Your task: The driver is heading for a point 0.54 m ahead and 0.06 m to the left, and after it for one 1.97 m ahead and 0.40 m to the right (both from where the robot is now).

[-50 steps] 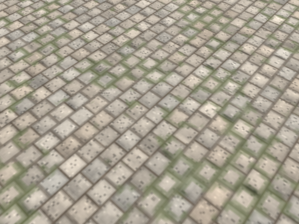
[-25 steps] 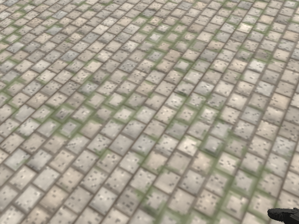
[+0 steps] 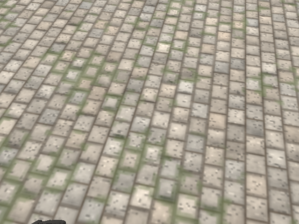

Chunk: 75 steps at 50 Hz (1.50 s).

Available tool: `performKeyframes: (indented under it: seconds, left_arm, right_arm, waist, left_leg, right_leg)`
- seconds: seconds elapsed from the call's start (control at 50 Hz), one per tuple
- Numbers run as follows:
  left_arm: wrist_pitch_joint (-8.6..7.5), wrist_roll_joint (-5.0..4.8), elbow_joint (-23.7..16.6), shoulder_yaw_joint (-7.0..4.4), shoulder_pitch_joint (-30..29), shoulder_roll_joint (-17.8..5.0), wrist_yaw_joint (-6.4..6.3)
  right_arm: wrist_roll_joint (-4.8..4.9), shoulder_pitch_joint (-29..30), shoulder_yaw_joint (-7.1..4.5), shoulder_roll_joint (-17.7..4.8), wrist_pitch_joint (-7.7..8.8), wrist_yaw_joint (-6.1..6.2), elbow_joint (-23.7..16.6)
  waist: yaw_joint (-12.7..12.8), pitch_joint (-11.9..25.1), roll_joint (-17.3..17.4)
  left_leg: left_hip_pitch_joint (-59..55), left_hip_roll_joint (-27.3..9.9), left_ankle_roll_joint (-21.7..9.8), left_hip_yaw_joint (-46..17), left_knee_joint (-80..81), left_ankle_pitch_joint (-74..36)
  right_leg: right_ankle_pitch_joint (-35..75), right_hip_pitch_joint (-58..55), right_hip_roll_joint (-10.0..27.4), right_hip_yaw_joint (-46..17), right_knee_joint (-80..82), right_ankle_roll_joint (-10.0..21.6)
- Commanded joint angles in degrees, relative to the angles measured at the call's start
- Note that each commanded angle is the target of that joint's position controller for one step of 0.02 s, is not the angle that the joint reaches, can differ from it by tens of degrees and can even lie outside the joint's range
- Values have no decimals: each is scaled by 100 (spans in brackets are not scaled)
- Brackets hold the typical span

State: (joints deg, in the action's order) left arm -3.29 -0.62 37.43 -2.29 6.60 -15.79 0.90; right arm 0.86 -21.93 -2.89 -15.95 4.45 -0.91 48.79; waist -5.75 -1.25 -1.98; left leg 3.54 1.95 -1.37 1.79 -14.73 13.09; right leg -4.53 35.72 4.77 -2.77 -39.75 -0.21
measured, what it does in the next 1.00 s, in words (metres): walks ahead: right foot, then left foot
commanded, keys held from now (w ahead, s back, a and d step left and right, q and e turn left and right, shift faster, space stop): w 0.20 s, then w+q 0.38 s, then e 0.42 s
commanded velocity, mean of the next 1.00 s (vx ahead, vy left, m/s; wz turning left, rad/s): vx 0.39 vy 0.00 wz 0.04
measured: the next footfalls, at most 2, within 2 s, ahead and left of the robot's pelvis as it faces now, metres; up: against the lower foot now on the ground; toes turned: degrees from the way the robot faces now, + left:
right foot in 0.14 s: +0.24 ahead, -0.15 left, +0.00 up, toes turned -1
left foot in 0.68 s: +0.53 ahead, +0.11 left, +0.00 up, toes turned +12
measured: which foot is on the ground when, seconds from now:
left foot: down 0.00-0.16, up 0.18-0.66, down 0.68-1.00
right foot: up 0.00-0.12, down 0.14-0.68, up 0.70-1.00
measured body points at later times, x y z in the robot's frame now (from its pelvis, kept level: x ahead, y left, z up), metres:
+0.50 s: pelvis +0.27 -0.06 +0.00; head +0.29 -0.06 +0.45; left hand +0.28 +0.23 -0.12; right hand +0.46 -0.30 -0.11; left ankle +0.44 +0.13 -0.68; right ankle +0.20 -0.15 -0.75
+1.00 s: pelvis +0.48 +0.01 +0.00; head +0.52 +0.01 +0.45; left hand +0.56 +0.29 -0.13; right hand +0.63 -0.25 -0.12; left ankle +0.49 +0.10 -0.75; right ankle +0.56 -0.14 -0.70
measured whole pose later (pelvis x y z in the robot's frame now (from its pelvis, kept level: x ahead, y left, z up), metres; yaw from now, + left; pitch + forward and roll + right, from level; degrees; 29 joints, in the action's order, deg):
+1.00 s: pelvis +0.48 +0.01 +0.00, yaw +4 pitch +1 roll +2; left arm 1.4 -0.7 46.9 -3.7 10.9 -16.3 -1.3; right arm -1.3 -7.5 -3.0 -14.6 1.6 0.9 46.1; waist 0.0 -3.9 -1.7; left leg 12.5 0.4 -3.1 9.7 -20.1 8.9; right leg -14.0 32.3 5.3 -1.0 -48.6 -3.6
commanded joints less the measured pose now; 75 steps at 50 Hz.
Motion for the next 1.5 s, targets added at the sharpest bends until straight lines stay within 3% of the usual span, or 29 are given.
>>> performKeyframes:
  seconds: [0.02,0.1,0.12,0.14,0.16,0.18,0.2,0.26,0.34,0.44,0.54,0.6,0.66,0.68,0.7,0.72,0.74,0.78,0.8,0.84,0.98,1.12,1.14,1.16,1.18,1.2,1.22,1.26,1.5]
  left_arm:
    - [-117,-48,-511,-46,-608,-295,71]
    - [-147,-29,-486,-162,-346,-552,118]
    - [-136,9,-267,-284,310,-757,84]
    - [-115,43,-51,-414,1250,-1064,25]
    - [-61,122,30,-547,1863,-1699,-23]
    - [-48,36,84,-457,2020,-1377,-5]
    - [-70,9,80,-340,1649,-1092,12]
    - [-149,101,37,-184,720,-579,46]
    - [-337,162,267,-242,597,-630,21]
    - [-343,151,515,-265,723,-761,-82]
    - [-204,65,853,-317,1243,-931,-135]
    - [-34,7,978,-332,1334,-996,-171]
    - [76,-32,1079,-301,1243,-1116,-223]
    - [-3,79,947,-205,1292,-933,-216]
    - [-114,127,991,65,2196,-159,-62]
    - [-178,-100,1296,-143,1907,-900,-32]
    - [-172,-308,1023,-209,1250,-1019,-30]
    - [-48,-139,1043,-200,913,-764,-163]
    - [91,-104,1122,-211,1147,-672,-196]
    - [312,-66,1202,-182,1507,-375,-262]
    - [466,-3,679,-251,723,-476,-210]
    - [540,1,332,-380,523,-544,-2]
    - [517,28,359,-434,673,-650,-16]
    - [490,39,375,-599,943,-1158,-99]
    - [481,93,276,-717,1063,-1798,-198]
    - [364,208,254,-623,1278,-1515,-133]
    - [257,186,222,-592,1071,-1386,-106]
    - [215,-28,128,-514,486,-1065,-178]
    - [462,24,-56,-519,158,-1173,-324]
  right_arm:
    - [65,95,-232,-1066,30,23,-279]
    - [109,121,-268,-1218,-94,65,-165]
    - [106,118,-232,-1133,-111,79,-160]
    - [16,149,-130,-910,-98,94,-243]
    - [-94,-290,65,-353,5,75,-468]
    - [-34,-226,45,-506,119,64,-415]
    - [114,198,-88,-942,177,23,-539]
    - [40,543,-115,-813,72,29,-537]
    - [62,497,-96,-522,-171,62,-493]
    - [21,1189,-71,-391,-123,-27,-698]
    - [19,2083,23,-238,-108,-197,-1132]
    - [-17,2264,11,-264,-97,-306,-1385]
    - [-107,774,-239,-731,-35,-234,-1093]
    - [-203,33,-353,-1218,-67,-107,-922]
    - [-335,19,-311,-1517,-90,-20,-911]
    - [-274,-345,-263,-1065,-137,-2,-958]
    - [-220,152,-216,-994,-146,14,-949]
    - [-128,922,-102,-542,-112,34,-907]
    - [-173,1151,-74,-417,-94,18,-898]
    - [-262,1529,-100,-428,-42,-10,-874]
    - [-205,1755,-234,-761,-238,258,-636]
    - [46,1783,-332,-952,-505,304,-451]
    - [67,1570,-321,-850,-518,305,-351]
    - [-57,1303,-283,-660,-509,281,-306]
    - [-312,1510,-180,-380,-474,239,-604]
    - [-241,1901,-199,-496,-440,230,-689]
    - [-77,2068,-239,-631,-437,225,-705]
    - [-82,2016,-293,-710,-456,313,-569]
    - [-47,2000,-276,-576,-447,272,-543]
  waist:
    - [78,-109,687]
    - [481,32,741]
    - [810,445,630]
    - [1233,1114,407]
    - [1185,1909,-925]
    - [1253,2213,-1219]
    - [1196,1353,-810]
    - [698,316,-380]
    - [485,68,-268]
    - [686,-135,-85]
    - [1060,-426,83]
    - [979,-405,7]
    - [27,594,-164]
    - [-208,1377,300]
    - [289,2484,1610]
    - [-285,3248,687]
    - [-169,2232,799]
    - [285,910,392]
    - [549,730,520]
    - [827,643,647]
    - [647,547,786]
    - [721,375,769]
    - [764,427,577]
    - [737,584,-379]
    - [620,632,-1856]
    - [981,1299,-1144]
    - [929,1161,-681]
    - [699,890,-220]
    - [679,701,-636]
  left_leg:
    - [205,-1463,-928,-818,528,-1345]
    - [-177,-1614,-688,-715,-163,-2442]
    - [-36,-1371,-552,-462,-978,-3192]
    - [706,-1103,-336,-210,-2288,-2729]
    - [2943,-264,108,148,-4574,-404]
    - [3764,-82,97,-606,-5487,1975]
    - [4256,-424,21,-705,-5825,1674]
    - [3669,-985,39,-612,-5115,458]
    - [3441,-949,231,-799,-4722,-310]
    - [3512,-776,230,-686,-3151,-1821]
    - [3775,-693,14,-303,-2194,-1816]
    - [3602,-452,-215,10,-1898,-972]
    - [1157,106,-589,208,-1172,-1539]
    - [-830,-833,-915,-735,-1584,-3845]
    - [-2947,-2858,-2284,-3242,-1794,-6076]
    - [-2797,-2732,-2314,-3244,-1663,-6046]
    - [-2125,-2490,-1952,-2176,-1415,-5709]
    - [-451,-1934,-1422,-1329,-812,-4472]
    - [286,-1783,-1336,-983,-515,-4266]
    - [1083,-1719,-1363,-509,-177,-4154]
    - [922,-1794,-1230,236,204,-2240]
    - [262,-2058,-759,291,-767,-1862]
    - [375,-1832,-466,452,-1260,-1654]
    - [922,-1291,7,877,-2479,-883]
    - [2842,-288,596,997,-4237,2281]
    - [3258,-71,570,-163,-5229,2847]
    - [3486,-198,467,-428,-5542,2456]
    - [3606,-412,408,-575,-5208,1616]
    - [2217,-32,644,-673,-2878,717]
  right_leg:
    - [430,-419,-156,194,577,28]
    - [3,-1244,-369,353,1164,361]
    - [0,-2234,-508,471,1310,512]
    - [20,-3690,-36,-14,1156,768]
    - [-678,-5757,1458,-2460,1354,1613]
    - [-1422,-5815,1761,-3887,2118,1870]
    - [-1706,-5172,1568,-3218,2235,1634]
    - [-654,-3246,972,-1521,2748,1301]
    - [233,-2579,860,-503,3247,1298]
    - [804,-2819,701,473,3354,1045]
    - [1145,-3734,972,865,3175,942]
    - [2811,-4200,1093,984,2512,833]
    - [4799,-3842,750,1074,415,495]
    - [2838,-2498,414,1051,-1103,253]
    - [-3351,-403,-748,563,-3495,-152]
    - [-3683,-510,-791,-870,-3986,-126]
    - [-3383,-13,-454,-770,-3787,-90]
    - [-2621,-23,-50,-309,-2887,-194]
    - [-2361,-598,47,-246,-2688,-255]
    - [-1991,-1216,0,-56,-2280,-397]
    - [-652,-1100,143,202,-874,-324]
    - [-836,-1434,-153,643,663,106]
    - [-187,-1881,-271,583,1206,272]
    - [1744,-2637,191,-287,1683,596]
    - [4021,-3699,1494,-2281,1603,1681]
    - [3619,-3843,1741,-2704,1727,2274]
    - [3249,-3806,1471,-2238,1780,2078]
    - [2409,-3510,1048,-1686,1781,1519]
    - [779,-2538,495,-2021,1915,1336]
